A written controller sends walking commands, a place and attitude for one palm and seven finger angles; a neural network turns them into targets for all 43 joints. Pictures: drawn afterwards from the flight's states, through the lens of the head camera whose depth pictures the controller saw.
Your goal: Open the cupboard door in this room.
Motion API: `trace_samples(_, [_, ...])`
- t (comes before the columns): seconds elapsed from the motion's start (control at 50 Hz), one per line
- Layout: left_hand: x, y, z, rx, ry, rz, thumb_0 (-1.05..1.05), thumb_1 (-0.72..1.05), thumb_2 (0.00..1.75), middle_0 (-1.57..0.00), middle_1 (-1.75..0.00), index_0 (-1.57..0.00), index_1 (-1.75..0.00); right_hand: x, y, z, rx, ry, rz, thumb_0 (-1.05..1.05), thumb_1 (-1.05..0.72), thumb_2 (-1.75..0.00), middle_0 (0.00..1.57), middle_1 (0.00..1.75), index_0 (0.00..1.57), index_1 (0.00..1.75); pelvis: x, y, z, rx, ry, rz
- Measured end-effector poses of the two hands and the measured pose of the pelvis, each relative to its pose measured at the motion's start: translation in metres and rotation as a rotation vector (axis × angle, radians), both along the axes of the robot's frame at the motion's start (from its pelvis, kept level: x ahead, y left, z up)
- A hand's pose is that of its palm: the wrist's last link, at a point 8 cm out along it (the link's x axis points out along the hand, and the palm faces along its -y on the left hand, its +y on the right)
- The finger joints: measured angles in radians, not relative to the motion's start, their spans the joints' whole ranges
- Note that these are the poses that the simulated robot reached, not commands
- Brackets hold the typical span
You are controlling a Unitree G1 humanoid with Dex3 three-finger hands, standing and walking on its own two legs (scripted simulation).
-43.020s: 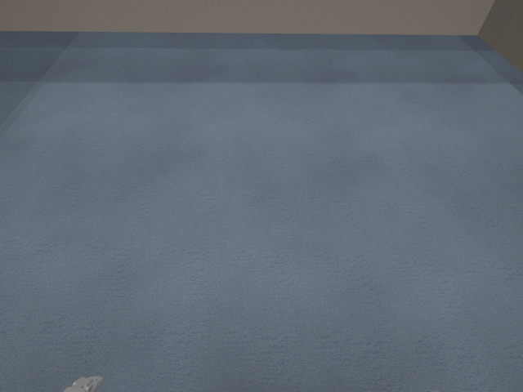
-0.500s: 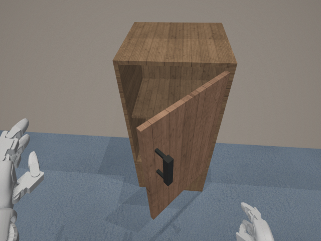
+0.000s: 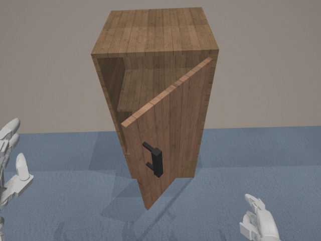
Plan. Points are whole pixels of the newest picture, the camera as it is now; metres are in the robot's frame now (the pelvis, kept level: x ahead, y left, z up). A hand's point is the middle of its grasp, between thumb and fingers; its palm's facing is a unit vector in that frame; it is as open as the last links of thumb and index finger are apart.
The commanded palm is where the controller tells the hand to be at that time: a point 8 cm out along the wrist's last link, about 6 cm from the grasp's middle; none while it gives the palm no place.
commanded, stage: step back with the hand held close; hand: left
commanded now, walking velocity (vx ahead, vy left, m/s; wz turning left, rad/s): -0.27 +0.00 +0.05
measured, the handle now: (152, 159) +0.35 +0.06 -0.03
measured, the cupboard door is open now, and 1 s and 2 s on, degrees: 48 48 48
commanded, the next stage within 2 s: stop stepping back and stand still in 0.94 s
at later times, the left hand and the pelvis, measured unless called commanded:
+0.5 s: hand out of the picture +0.10 +0.30 +0.15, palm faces +0.47 -0.72 -0.51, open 7.4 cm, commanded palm +0.04 +0.33 +0.17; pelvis -0.09 +0.02 -0.02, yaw +3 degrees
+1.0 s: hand out of the picture +0.00 +0.29 +0.16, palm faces +0.49 -0.74 -0.46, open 7.4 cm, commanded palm -0.05 +0.31 +0.17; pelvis -0.19 +0.01 -0.03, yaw +0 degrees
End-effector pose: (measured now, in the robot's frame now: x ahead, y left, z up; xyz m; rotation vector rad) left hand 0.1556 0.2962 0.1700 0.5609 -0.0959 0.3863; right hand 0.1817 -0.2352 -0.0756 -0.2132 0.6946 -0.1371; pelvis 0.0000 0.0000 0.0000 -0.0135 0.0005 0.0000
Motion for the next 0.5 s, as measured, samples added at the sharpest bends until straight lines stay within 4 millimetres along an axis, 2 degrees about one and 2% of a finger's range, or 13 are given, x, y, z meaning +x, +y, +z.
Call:
trace_samples(0.08, [-0.003,0.002,-0.003,0.009,0.021,-0.039,0.01,0.89,0.90,-0.21,-0.30,-0.21,-0.30,-0.015,-0.005,0.003,-0.024,0.019,-0.045,0.02,-0.91,-0.90,0.20,0.30,0.20,0.30,-0.010,0.005,0.000,0.003,0.007,-0.009])
trace_samples(0.18, [-0.018,0.011,0.001,0.029,-0.010,-0.054,0.01,0.89,0.90,-0.21,-0.30,-0.21,-0.30,-0.038,-0.002,0.007,-0.045,0.031,-0.066,0.02,-0.91,-0.90,0.20,0.30,0.20,0.30,-0.027,0.012,-0.002,0.002,0.003,-0.012])
trace_samples(0.34, [-0.057,0.026,-0.001,0.044,-0.067,-0.035,0.01,0.89,0.90,-0.21,-0.30,-0.21,-0.30,-0.075,0.016,0.004,-0.049,0.030,-0.044,0.02,-0.91,-0.90,0.20,0.30,0.20,0.30,-0.059,0.023,-0.008,-0.005,-0.008,0.001])
trace_samples(0.5, [-0.099,0.036,-0.004,0.087,-0.128,0.026,0.01,0.89,0.90,-0.21,-0.30,-0.21,-0.30,-0.102,0.033,-0.014,-0.037,0.028,0.027,0.02,-0.91,-0.90,0.20,0.30,0.20,0.30,-0.087,0.024,-0.020,-0.010,-0.023,0.058])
